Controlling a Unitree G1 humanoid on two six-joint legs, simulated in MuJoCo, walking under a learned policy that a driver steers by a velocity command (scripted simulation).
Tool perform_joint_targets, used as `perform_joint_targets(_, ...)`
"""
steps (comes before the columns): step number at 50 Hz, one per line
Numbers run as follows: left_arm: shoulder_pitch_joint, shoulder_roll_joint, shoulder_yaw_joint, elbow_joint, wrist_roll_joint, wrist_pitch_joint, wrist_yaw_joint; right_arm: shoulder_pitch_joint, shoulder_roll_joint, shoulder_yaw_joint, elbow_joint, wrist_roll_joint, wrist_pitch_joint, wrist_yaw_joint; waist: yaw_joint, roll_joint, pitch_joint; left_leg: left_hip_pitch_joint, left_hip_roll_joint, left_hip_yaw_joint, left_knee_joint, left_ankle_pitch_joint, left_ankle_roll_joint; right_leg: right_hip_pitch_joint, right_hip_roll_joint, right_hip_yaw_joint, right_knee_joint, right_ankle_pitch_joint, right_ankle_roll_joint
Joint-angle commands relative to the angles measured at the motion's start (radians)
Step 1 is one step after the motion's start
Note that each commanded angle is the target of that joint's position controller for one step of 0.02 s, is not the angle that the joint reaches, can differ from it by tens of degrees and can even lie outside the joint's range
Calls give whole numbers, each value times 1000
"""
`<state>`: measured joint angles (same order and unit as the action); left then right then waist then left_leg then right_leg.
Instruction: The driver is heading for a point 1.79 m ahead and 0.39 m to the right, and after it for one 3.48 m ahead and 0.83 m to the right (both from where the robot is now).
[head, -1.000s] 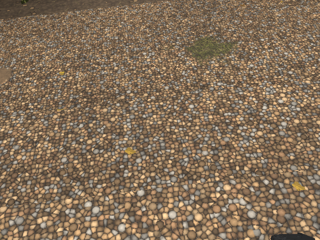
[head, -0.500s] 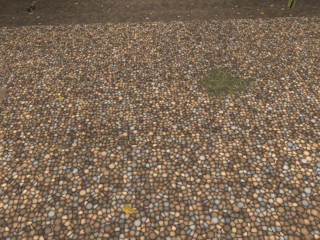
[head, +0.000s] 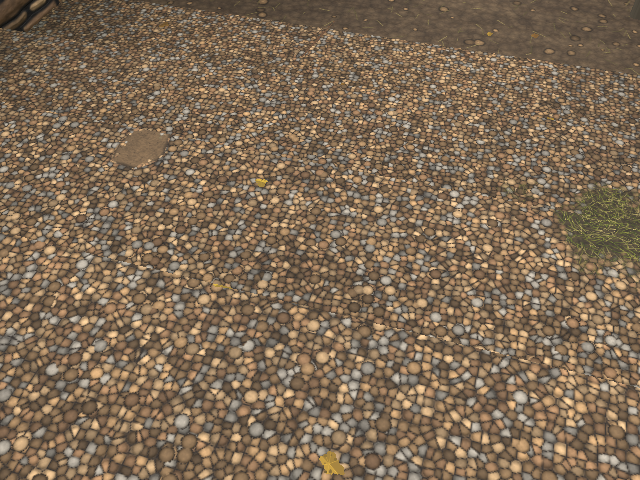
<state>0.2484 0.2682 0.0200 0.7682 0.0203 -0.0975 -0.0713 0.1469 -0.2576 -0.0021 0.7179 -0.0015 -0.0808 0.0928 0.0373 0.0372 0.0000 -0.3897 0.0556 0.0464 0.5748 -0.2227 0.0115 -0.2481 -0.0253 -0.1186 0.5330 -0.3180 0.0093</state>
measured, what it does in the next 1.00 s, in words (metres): steps on the spot, turning right: left foot, then right foot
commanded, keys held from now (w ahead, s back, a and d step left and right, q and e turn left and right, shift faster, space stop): e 0.54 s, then no key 0.46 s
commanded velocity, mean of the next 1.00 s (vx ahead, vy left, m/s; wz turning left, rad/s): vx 0.02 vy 0.00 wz -0.34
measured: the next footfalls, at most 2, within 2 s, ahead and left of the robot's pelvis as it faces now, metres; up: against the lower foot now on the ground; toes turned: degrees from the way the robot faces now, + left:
left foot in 0.70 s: +0.07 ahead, +0.11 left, +0.00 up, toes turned -19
right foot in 0.96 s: -0.07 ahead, -0.11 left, +0.00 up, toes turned -22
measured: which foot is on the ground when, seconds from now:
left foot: down 0.00-0.22, up 0.24-0.68, down 0.70-1.00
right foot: down 0.00-0.70, up 0.72-0.94, down 0.96-1.00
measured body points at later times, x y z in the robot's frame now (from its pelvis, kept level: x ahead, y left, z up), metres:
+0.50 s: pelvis +0.01 -0.03 +0.01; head +0.03 -0.04 +0.46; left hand +0.20 +0.20 -0.08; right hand +0.10 -0.34 -0.07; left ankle +0.03 +0.12 -0.66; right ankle -0.02 -0.11 -0.73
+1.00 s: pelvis -0.01 +0.02 -0.01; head +0.01 +0.02 +0.44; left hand +0.18 +0.23 -0.12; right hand +0.09 -0.24 -0.09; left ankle +0.03 +0.12 -0.73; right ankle -0.11 -0.10 -0.73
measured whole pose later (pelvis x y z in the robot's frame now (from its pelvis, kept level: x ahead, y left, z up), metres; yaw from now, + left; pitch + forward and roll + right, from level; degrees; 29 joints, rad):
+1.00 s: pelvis -0.01 +0.02 -0.01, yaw -23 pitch +1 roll +1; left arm 0.28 0.27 0.03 0.71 0.01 -0.03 -0.06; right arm 0.12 -0.21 0.02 0.66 0.02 -0.08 0.12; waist 0.04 -0.04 0.02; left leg -0.30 -0.02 0.07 0.60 -0.32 0.02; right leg -0.25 -0.07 0.03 0.63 -0.39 0.09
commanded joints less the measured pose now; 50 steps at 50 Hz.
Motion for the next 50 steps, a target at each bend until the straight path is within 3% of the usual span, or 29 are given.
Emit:
perform_joint_targets(1, 16, 145, 38, -84, -6, 4, 15, -23, -214, -70, -103, -5, 10, -19, -21, 1, -123, 217, 118, -106, -75, 354, 129, -77, 6, 41, -1, 95, -13)
perform_joint_targets(3, -20, 155, 42, -129, 4, 1, 39, 4, -263, -105, -127, -13, 19, -68, -41, 26, -109, 238, 154, -126, -118, 249, 183, -136, 9, 52, 17, 80, -69)
perform_joint_targets(5, -9, 110, 31, -140, 11, -5, 52, 86, -224, -107, -128, -13, 13, -99, -62, 68, -109, 281, 259, -209, -179, 276, 277, -157, 19, 47, 89, 32, -77)
perform_joint_targets(7, 17, 92, 31, -140, 23, -2, 61, 100, -206, -112, -123, -20, 2, -124, -47, 109, -89, 244, 334, -237, -215, 328, 302, -125, 25, 43, 155, -104, -77)
perform_joint_targets(8, 35, 88, 31, -136, 24, 2, 59, 61, -213, -118, -128, -28, -3, -138, -27, 98, -74, 209, 328, -204, -220, 284, 263, -83, 19, 47, 118, -119, -84)
perform_joint_targets(10, 61, 83, 42, -125, 8, -1, 50, -13, -198, -113, -134, -38, 7, -137, 6, 59, -57, 133, 270, -108, -183, 108, 141, 45, 42, 41, -77, 180, -133)
perform_joint_targets(11, 63, 128, 60, -138, 7, -6, 53, 20, -143, -104, -150, -50, 20, -131, -30, -33, -87, 80, 181, 18, -53, -34, 57, 126, -28, 154, -114, 510, -224)
perform_joint_targets(12, 100, 252, 98, -160, -4, -15, 55, 4, -105, -94, -204, -43, 26, -131, -16, -208, -110, -94, 2, 140, 171, -266, -68, 261, -243, 474, -190, 797, -420)
perform_joint_targets(13, 179, 255, 111, -144, 25, -35, 43, -79, -143, -100, -207, -39, 29, -128, 76, -168, -79, -260, -43, -7, 377, -485, -96, 341, -329, 539, -219, 822, -467)
perform_joint_targets(15, 140, 191, 99, -119, 41, -48, 21, -60, -160, -104, -188, -40, 36, -140, 17, -93, -73, -304, -7, -118, 565, -441, -108, 326, -284, 430, -183, 845, -369)
perform_joint_targets(17, 44, 143, 81, -152, 2, -38, 17, -9, -170, -96, -166, -70, 26, -150, -44, -103, -92, -265, -6, -129, 623, -374, -116, 242, -254, 383, -173, 904, -335)
perform_joint_targets(18, 14, 149, 79, -171, 7, -24, 18, 13, -163, -90, -155, -69, 27, -152, -62, -89, -92, -223, -10, -128, 622, -311, -125, 187, -230, 367, -188, 869, -324)
perform_joint_targets(20, 20, 157, 78, -186, 21, -13, 22, 45, -150, -79, -132, -56, 37, -147, -62, -96, -92, -187, -26, -114, 596, -202, -144, 157, -196, 354, -184, 840, -322)
perform_joint_targets(26, 78, 189, 92, -202, 16, -16, 5, 43, -121, -44, -113, -51, 64, -131, -17, -139, -70, -95, -24, -72, 312, -210, -152, 125, -201, 457, -151, 674, -336)
perform_joint_targets(30, 53, 191, 89, -234, 16, 1, 2, 46, -99, -18, -103, -42, 56, -116, 24, -150, -81, -25, -59, -26, 186, -203, -121, 80, -199, 509, -119, 572, -328)
perform_joint_targets(32, 4, 192, 86, -235, 7, 14, -4, 73, -104, -17, -90, -23, 45, -100, -4, -138, -75, 55, -66, -22, 35, -109, -95, 31, -193, 539, -104, 517, -311)
perform_joint_targets(34, -26, 153, 64, -213, -9, 31, -16, 90, -96, -13, -84, 0, 33, -84, -43, -114, -71, 208, -56, -29, -173, 122, -36, -61, -159, 535, -84, 414, -260)
perform_joint_targets(35, 14, 111, 48, -193, -5, 39, -17, 95, -121, -21, -102, 0, 25, -83, -46, -85, -104, 314, 19, -84, -215, 304, 44, -114, -108, 501, -36, 270, -181)
perform_joint_targets(36, 112, 36, 30, -210, 1, 42, -5, 122, -230, -46, -127, 4, 2, -87, 0, 115, -163, 454, 251, -334, -249, 693, 306, -241, 60, 313, 155, -100, -20)
perform_joint_targets(37, 63, 92, 52, -225, 34, 37, 19, 112, -215, -50, -136, -30, -10, -78, -44, 83, -136, 399, 375, -449, -253, 622, 417, -320, 55, 273, 358, -372, 67)
perform_joint_targets(38, 1, 134, 64, -226, 44, 43, 40, 104, -192, -55, -133, -32, -16, -78, -72, 12, -103, 323, 357, -413, -274, 504, 387, -333, 23, 243, 541, -384, 105)
perform_joint_targets(39, 4, 165, 73, -212, 42, 41, 60, 30, -151, -42, -144, -14, -38, -60, -19, 0, -79, 247, 287, -349, -274, 500, 305, -314, 8, 255, 642, -321, 134)
perform_joint_targets(41, 53, 146, 67, -171, 39, 46, 75, -111, -76, -12, -190, 2, -49, -32, 47, 41, -71, 130, 207, -231, -229, 650, 225, -232, -1, 264, 719, -244, 180)
perform_joint_targets(42, 78, 115, 55, -155, 44, 45, 64, -116, -70, -7, -191, 4, -47, -25, 58, 13, -78, 118, 178, -187, -224, 633, 209, -197, -15, 238, 683, -198, 187)
perform_joint_targets(44, 137, 49, 35, -106, 27, 54, 24, -129, -67, 1, -184, 19, -45, -12, 68, -10, -64, 134, 90, -87, -163, 537, 132, -118, -62, 174, 385, -134, 209)
perform_joint_targets(46, 140, -6, 11, -78, -10, 63, -12, -30, -82, -4, -124, 47, -25, 19, 40, -19, -52, 174, 73, -100, -61, 533, 93, 2, -58, 117, 66, 72, 192)
perform_joint_targets(48, 117, 83, 29, -92, -41, 60, 3, 15, -99, -17, -95, 28, -2, 49, 14, 50, -76, 196, 95, -174, -54, 382, 53, 55, -34, 121, -4, 240, 135)
perform_joint_targets(49, 61, 145, 39, -126, -33, 52, 20, 31, -89, -21, -108, 33, 2, 46, -28, 21, -88, 231, 76, -168, -65, 217, 38, 8, -37, 132, -16, 259, 78)
perform_joint_targets(50, -24, 176, 43, -151, -12, 46, 31, 61, -134, -40, -113, 16, -1, 26, -81, -4, -47, 235, 41, -122, -80, 98, 43, -81, -21, 117, -6, 163, 15)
